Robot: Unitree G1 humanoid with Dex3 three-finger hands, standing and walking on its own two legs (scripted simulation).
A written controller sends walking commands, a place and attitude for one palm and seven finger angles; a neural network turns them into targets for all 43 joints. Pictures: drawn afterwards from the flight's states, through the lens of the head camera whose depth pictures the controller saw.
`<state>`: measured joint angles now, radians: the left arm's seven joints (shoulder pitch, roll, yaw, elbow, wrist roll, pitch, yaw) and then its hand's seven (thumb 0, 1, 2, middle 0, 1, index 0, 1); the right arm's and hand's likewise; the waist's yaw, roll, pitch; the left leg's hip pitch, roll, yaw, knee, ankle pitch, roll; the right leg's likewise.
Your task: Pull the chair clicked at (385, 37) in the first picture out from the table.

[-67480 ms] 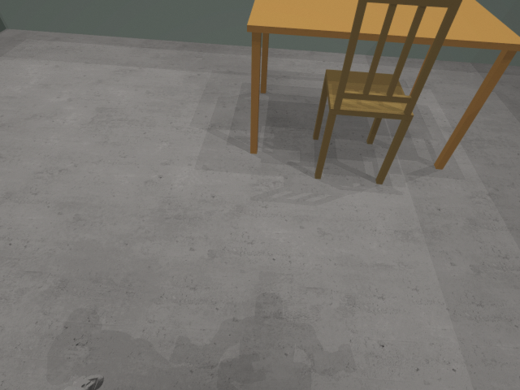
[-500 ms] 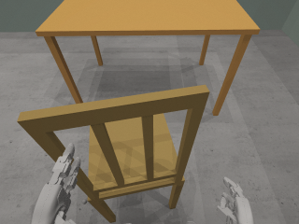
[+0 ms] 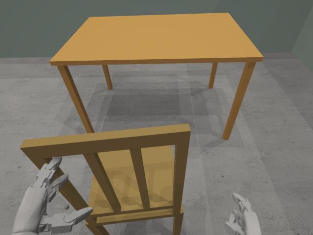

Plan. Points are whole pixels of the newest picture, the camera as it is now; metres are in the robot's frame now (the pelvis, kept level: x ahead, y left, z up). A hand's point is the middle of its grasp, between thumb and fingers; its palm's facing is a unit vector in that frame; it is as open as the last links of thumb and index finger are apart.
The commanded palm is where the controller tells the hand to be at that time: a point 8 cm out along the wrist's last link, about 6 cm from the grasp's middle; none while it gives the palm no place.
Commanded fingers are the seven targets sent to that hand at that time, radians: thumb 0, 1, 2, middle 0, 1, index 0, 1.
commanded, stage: draw the hand back to the body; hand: left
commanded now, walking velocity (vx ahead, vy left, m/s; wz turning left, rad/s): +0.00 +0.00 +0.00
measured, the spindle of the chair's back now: (106, 186) +0.26 +0.18 -0.04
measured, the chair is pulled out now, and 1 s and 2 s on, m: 0.58 0.58 0.58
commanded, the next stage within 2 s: step back with the hand held close in 0.66 s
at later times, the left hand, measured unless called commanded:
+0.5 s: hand (51, 197) +0.17 +0.24 +0.10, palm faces +0.29 -0.85 -0.44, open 7.4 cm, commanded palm +0.14 +0.30 +0.19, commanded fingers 0.00 0.90 0.90 -0.20 -0.30 -0.20 -0.30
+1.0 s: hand (43, 198) +0.17 +0.25 +0.10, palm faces +0.22 -0.84 -0.50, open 7.0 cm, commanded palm +0.12 +0.30 +0.19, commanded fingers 0.00 0.90 0.90 -0.20 -0.30 -0.20 -0.30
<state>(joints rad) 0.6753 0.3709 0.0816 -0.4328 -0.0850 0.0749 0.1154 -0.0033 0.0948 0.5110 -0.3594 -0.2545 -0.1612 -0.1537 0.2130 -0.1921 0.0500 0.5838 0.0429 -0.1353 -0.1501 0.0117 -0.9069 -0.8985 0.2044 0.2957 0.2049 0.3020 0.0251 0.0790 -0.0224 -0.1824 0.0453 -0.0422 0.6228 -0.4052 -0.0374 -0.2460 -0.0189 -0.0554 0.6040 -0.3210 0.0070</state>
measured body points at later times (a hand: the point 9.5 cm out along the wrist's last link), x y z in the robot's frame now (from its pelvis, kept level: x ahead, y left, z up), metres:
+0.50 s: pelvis +0.00 -0.01 +0.01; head -0.02 -0.03 +0.46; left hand +0.15 +0.28 +0.12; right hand +0.20 -0.22 -0.07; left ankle -0.04 +0.14 -0.73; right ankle +0.00 -0.12 -0.73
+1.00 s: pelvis -0.02 +0.00 +0.01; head +0.02 -0.01 +0.46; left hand +0.15 +0.29 +0.13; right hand +0.17 -0.23 -0.07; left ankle -0.04 +0.14 -0.73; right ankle +0.00 -0.12 -0.73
